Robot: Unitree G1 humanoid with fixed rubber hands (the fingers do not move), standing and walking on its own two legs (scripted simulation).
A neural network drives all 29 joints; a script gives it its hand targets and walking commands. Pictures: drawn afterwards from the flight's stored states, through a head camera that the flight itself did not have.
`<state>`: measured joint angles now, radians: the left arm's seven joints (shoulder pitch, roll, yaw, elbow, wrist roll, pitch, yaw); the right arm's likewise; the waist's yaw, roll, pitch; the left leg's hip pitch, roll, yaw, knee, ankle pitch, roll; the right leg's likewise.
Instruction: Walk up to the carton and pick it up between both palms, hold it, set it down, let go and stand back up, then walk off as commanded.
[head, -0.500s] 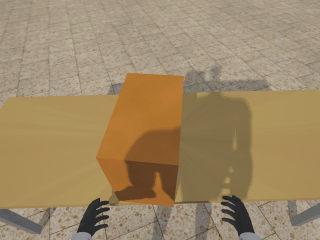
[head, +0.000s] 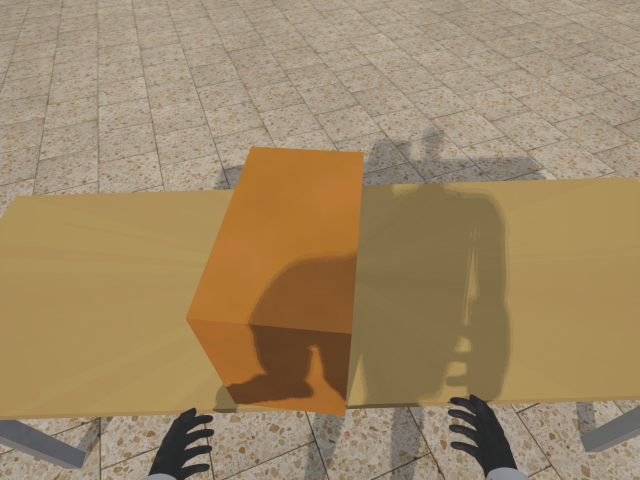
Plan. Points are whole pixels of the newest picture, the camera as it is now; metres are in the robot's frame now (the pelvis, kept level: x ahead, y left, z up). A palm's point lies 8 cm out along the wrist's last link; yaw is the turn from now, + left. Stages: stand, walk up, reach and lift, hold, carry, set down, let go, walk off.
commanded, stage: let go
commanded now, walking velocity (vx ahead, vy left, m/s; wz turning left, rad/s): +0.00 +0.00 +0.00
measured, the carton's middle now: (297, 281) +0.43 +0.06 -0.05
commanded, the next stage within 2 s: stand in 0.14 s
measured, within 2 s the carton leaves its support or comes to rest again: neither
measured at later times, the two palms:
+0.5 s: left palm out of the picture +0.15 +0.24 -0.10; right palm out of the picture +0.15 -0.22 -0.10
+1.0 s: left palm out of the picture +0.13 +0.25 -0.12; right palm out of the picture +0.16 -0.22 -0.10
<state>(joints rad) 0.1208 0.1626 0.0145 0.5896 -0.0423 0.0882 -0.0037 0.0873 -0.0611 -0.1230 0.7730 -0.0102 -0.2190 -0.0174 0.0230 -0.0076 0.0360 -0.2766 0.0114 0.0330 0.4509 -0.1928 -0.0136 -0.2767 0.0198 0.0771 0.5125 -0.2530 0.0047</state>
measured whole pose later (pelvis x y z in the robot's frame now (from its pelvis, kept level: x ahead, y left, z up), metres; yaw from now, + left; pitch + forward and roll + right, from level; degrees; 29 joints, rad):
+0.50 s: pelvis +0.01 +0.01 +0.00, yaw +0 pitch +0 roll +0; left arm 0.13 0.16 0.05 0.73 0.03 0.00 0.01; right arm 0.14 -0.15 -0.12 0.77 -0.01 -0.06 -0.01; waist 0.02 0.00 0.03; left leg -0.28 0.01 0.03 0.52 -0.24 0.01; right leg -0.24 0.02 0.08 0.51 -0.27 0.00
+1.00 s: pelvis +0.02 +0.02 +0.00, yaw +0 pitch +0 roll -1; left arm 0.13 0.17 0.06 0.86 0.03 -0.02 0.01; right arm 0.15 -0.15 -0.12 0.77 -0.01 -0.04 -0.02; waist 0.02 0.00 0.03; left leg -0.28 0.01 0.03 0.54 -0.27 0.01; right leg -0.24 0.02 0.08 0.51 -0.28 0.01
